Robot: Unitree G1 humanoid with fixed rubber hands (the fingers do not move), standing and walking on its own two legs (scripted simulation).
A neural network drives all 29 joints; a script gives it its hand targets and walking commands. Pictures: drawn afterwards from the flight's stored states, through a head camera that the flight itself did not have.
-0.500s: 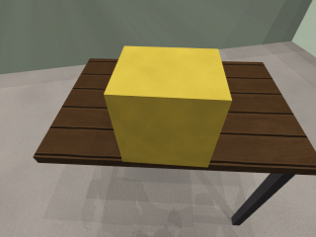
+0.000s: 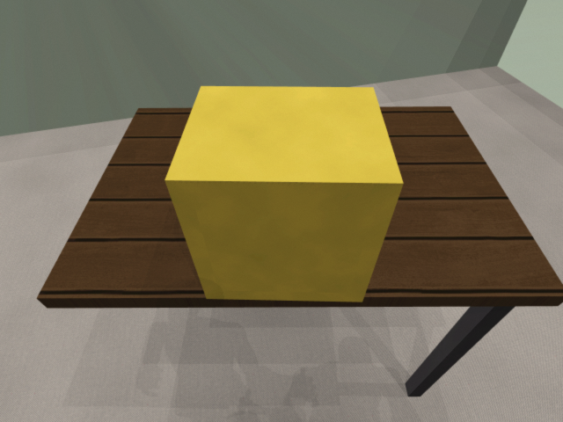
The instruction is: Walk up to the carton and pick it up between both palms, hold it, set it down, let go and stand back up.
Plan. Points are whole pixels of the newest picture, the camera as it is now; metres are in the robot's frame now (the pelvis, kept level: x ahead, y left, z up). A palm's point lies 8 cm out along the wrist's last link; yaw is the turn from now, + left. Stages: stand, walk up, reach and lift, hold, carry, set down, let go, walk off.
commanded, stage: walk up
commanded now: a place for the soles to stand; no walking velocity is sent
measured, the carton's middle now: (285, 198) +0.43 +0.02 +0.09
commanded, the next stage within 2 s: reach and lift in 0.42 s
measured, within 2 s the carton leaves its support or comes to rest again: neither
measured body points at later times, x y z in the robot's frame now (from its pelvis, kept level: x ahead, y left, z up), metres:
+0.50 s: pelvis -0.01 -0.01 -0.01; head +0.01 -0.01 +0.44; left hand +0.11 +0.26 -0.12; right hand +0.05 -0.29 -0.13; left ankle -0.05 +0.12 -0.74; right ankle +0.02 -0.10 -0.74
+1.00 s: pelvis -0.03 +0.00 +0.00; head -0.02 +0.01 +0.45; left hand +0.15 +0.26 -0.07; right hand +0.13 -0.25 -0.06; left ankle -0.05 +0.12 -0.74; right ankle +0.02 -0.10 -0.74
